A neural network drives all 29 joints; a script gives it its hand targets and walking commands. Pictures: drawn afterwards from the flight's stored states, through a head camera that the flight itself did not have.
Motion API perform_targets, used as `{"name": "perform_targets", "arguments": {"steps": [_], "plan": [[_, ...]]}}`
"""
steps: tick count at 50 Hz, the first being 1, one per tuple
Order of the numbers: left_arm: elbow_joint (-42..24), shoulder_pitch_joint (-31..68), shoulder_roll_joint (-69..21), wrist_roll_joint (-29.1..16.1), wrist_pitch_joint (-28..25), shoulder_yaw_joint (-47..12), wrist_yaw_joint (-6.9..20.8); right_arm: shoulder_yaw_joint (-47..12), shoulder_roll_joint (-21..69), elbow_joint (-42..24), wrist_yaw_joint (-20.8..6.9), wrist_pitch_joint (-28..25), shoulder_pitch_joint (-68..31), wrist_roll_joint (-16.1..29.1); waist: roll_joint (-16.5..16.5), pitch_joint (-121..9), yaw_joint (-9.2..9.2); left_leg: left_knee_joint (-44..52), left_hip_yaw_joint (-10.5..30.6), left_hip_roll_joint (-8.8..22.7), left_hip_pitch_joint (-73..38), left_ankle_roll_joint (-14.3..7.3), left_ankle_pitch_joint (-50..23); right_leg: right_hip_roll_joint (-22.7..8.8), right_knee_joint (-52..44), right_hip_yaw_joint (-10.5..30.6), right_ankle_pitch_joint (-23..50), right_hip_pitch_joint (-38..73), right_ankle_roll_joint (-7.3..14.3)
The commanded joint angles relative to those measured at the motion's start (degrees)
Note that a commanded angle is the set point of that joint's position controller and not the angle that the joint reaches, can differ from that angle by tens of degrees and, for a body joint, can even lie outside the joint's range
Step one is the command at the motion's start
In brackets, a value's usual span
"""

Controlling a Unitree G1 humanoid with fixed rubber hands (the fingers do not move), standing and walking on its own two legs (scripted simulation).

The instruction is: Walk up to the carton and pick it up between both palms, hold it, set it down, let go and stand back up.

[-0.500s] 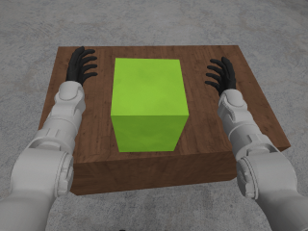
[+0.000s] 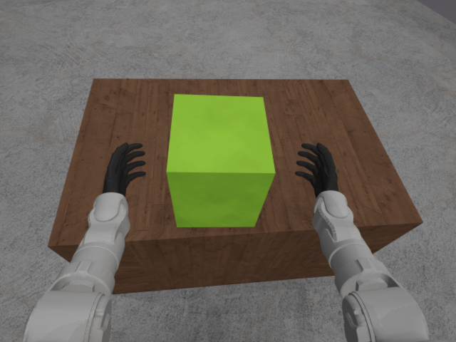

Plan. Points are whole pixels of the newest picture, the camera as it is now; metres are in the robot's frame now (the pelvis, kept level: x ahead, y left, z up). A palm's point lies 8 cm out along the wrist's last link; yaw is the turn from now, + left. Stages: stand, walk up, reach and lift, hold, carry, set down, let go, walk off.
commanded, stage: set down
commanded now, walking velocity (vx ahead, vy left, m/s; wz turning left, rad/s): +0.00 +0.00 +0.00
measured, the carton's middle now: (217, 165) +0.51 +0.01 -0.08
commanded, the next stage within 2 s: none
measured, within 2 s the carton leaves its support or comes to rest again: neither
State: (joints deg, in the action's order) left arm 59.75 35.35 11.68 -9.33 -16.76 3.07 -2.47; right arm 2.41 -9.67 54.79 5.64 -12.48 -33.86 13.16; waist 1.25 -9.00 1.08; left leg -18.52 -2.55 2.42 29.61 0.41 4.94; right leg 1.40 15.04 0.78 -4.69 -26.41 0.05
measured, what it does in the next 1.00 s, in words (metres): stands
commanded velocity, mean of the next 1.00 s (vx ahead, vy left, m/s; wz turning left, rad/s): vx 0.00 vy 0.00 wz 0.00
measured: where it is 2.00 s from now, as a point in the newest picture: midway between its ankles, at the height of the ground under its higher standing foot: outside the picture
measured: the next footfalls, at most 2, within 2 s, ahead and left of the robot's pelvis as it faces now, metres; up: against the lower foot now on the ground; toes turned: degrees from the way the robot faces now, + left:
none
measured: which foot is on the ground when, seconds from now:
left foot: down 0.00-1.00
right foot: down 0.00-1.00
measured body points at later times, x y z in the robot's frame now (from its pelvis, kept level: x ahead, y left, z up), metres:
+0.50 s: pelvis +0.00 +0.00 +0.00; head +0.06 +0.03 +0.44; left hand +0.35 +0.21 -0.03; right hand +0.34 -0.20 -0.01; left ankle +0.02 +0.12 -0.74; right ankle +0.01 -0.12 -0.74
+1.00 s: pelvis +0.02 +0.00 -0.01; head +0.08 +0.02 +0.44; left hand +0.27 +0.21 -0.06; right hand +0.26 -0.21 -0.05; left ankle +0.02 +0.12 -0.74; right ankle +0.01 -0.12 -0.74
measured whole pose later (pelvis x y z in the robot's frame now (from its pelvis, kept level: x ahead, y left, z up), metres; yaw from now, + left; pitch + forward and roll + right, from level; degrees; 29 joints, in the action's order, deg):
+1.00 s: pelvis +0.02 +0.00 -0.01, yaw -2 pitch +10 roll -1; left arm 49.8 3.4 10.1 -8.5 -35.1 1.9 1.0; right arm -1.8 -7.9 49.8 1.3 -36.5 -2.9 12.0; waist 2.2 -3.8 -0.7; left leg -26.7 -3.6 3.1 24.8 0.8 12.2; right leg 2.2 24.6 2.7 -11.9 -23.1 0.3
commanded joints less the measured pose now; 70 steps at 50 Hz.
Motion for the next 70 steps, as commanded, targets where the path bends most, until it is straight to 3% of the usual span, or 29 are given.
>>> {"name": "perform_targets", "arguments": {"steps": [1, 5, 9, 13, 17, 22, 29, 37, 48, 51, 56, 64, 70], "plan": [[-4.4, 22.1, 7.8, -2.7, -5.0, -1.2, -0.4, 0.4, -7.2, -7.4, -0.2, -2.5, -21.1, -0.8, -3.9, -36.6, 0.17, -5.0, -0.9, -2.7, -26.6, 3.2, -9.9, 0.8, 1.5, -2.4, 6.2, 2.3, -0.9], [3.8, 14.6, 6.7, 0.0, -6.0, 1.8, 2.0, -1.1, -4.6, -1.8, 1.0, -3.4, -14.6, -1.1, 1.2, -26.1, 0.87, -4.7, -0.5, -3.3, -18.7, 1.6, -9.3, -0.6, 1.8, -0.6, 6.8, 7.5, -1.1], [4.2, 11.8, 6.1, 2.1, -7.9, 3.8, 3.7, -0.6, -2.9, -3.2, 1.9, -6.3, -11.8, -2.2, 3.0, -21.2, 1.3, -3.9, -0.1, -3.6, -16.1, 1.0, -9.6, -0.6, 2.3, 0.2, 9.8, 10.9, -1.2], [-1.4, 11.6, 6.8, 2.6, -10.0, 4.2, 3.2, 0.4, -2.6, -8.0, 1.3, -9.3, -10.4, -3.0, 0.7, -21.2, 0.48, -4.1, -0.1, -3.2, -20.6, 1.8, -9.3, 0.4, 2.1, -0.5, 7.8, 8.2, -0.9], [-7.9, 10.2, 6.5, 1.0, -12.1, 1.5, 1.4, 1.7, -3.7, -12.2, -0.2, -11.2, -8.6, -3.7, -3.9, -24.9, -0.48, -4.1, -0.7, -2.6, -25.4, 3.5, -7.8, 1.3, 1.7, -1.6, 3.0, 3.2, 0.1], [-11.2, 2.4, 4.5, 0.4, -12.9, -1.4, 0.0, 1.9, -3.9, -11.4, -1.7, -11.6, -1.2, -3.1, -7.8, -26.3, -0.7, -4.5, -0.8, -2.2, -26.5, 4.9, -7.6, 1.5, 1.9, -1.5, 2.2, 2.1, 1.2], [-9.9, -10.2, 1.6, 3.0, -14.2, 0.5, 1.8, 0.5, -3.2, -7.7, -2.2, -14.6, 10.2, -2.8, -4.4, -19.0, -0.69, -6.8, -0.1, -2.5, -24.9, 4.7, -14.2, 1.9, 1.8, 0.0, 6.0, 3.8, 1.6], [-14.1, -17.7, 2.3, 2.1, -18.0, 0.6, 3.2, -0.6, -4.2, -12.0, -2.9, -21.9, 16.0, -2.8, 0.2, -13.8, -1.1, -7.7, -0.3, -3.0, -23.0, 4.1, -15.5, 3.0, 4.4, 1.4, 10.5, 7.8, 0.4], [-16.5, -27.6, 3.5, 0.4, -20.9, -0.2, 3.7, -4.0, -1.9, -10.4, -4.7, -27.1, 26.3, -0.6, -4.3, -11.5, -2.73, -9.5, -1.8, -3.3, -20.6, 4.7, -11.0, 2.4, 7.3, 2.3, 4.0, 4.8, 0.8], [-16.8, -28.4, 4.5, -0.4, -19.8, -0.5, 4.0, -3.8, -2.0, -10.3, -4.8, -26.5, 27.0, -1.3, -3.9, -10.4, -2.52, -9.2, -2.0, -3.1, -20.4, 4.6, -7.7, 2.3, 7.2, 2.1, 0.4, 3.9, 0.8], [-20.7, -28.9, 6.9, -1.8, -15.5, -1.4, 3.9, -2.0, -2.5, -13.6, -4.4, -23.6, 27.6, -4.3, -0.7, -8.9, -1.99, -7.5, -2.3, -2.7, -20.2, 3.9, -1.6, 2.2, 6.8, 1.7, -3.2, 6.1, -0.3], [-23.1, -37.9, 5.7, 1.9, -8.2, -0.3, 4.9, -4.2, -0.7, -12.0, -3.2, -20.4, 33.7, -4.5, -1.3, -5.4, -3.01, -6.9, -2.0, -3.4, -22.3, 4.0, -8.1, 2.2, 6.2, 1.6, 5.2, 13.3, -0.5], [-28.5, -42.9, 5.6, 5.1, -2.8, 0.7, 5.6, -5.4, -0.7, -11.7, -2.6, -19.1, 37.0, -4.2, -2.6, -1.4, -3.28, -5.8, -1.4, -3.6, -25.1, 4.2, -13.4, 2.3, 4.5, 1.6, 9.4, 15.7, -0.4]]}}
